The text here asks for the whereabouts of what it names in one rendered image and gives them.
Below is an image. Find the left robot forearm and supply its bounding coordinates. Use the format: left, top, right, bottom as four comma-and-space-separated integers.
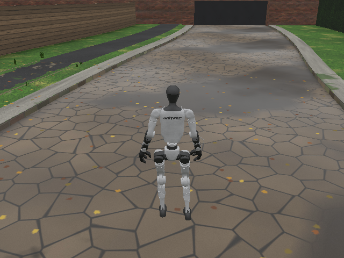
141, 130, 152, 152

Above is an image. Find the robot right hand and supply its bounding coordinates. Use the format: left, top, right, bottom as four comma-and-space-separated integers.
190, 149, 202, 161

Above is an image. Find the robot left hand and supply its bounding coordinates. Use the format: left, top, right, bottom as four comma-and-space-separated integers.
139, 150, 151, 163

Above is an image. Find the robot right upper arm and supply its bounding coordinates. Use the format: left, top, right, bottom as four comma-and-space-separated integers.
184, 109, 197, 138

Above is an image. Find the robot left upper arm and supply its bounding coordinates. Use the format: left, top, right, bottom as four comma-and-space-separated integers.
146, 109, 161, 138

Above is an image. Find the left robot shin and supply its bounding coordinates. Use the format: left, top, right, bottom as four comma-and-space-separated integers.
157, 176, 166, 210

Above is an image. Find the right robot forearm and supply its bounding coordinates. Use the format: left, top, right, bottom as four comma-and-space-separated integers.
192, 130, 201, 151

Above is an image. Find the robot torso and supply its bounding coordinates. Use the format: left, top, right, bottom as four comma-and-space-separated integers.
160, 107, 185, 161

